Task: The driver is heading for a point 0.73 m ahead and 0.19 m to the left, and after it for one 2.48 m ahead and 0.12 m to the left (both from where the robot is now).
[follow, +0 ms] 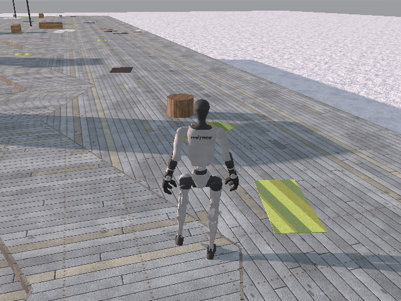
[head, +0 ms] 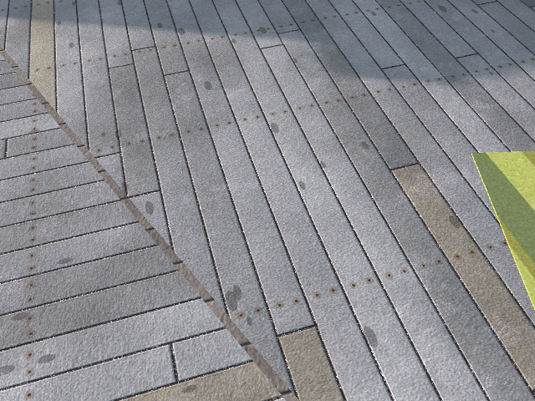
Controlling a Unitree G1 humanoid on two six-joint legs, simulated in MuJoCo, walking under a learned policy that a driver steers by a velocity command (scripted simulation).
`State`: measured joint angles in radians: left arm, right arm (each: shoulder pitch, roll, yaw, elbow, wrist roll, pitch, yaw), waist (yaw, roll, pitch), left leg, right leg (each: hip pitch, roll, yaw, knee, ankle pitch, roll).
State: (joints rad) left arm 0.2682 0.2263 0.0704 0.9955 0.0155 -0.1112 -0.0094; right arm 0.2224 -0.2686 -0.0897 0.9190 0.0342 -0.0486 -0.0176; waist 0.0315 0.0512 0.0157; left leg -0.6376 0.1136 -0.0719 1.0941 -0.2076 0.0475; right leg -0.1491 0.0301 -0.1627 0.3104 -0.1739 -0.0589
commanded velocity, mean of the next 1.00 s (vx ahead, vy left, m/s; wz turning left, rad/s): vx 0.50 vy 0.00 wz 0.36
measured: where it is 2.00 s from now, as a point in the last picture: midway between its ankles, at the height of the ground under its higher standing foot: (226, 218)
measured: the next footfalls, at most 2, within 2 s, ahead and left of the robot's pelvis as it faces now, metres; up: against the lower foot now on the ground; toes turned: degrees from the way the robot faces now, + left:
left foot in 0.32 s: +0.33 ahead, +0.16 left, +0.00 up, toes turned +14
right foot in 0.82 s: +0.67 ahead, +0.06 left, +0.00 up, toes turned +22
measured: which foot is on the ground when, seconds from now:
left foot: up 0.00-0.30, down 0.32-0.84, up 0.86-1.00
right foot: down 0.00-0.32, up 0.34-0.80, down 0.82-1.00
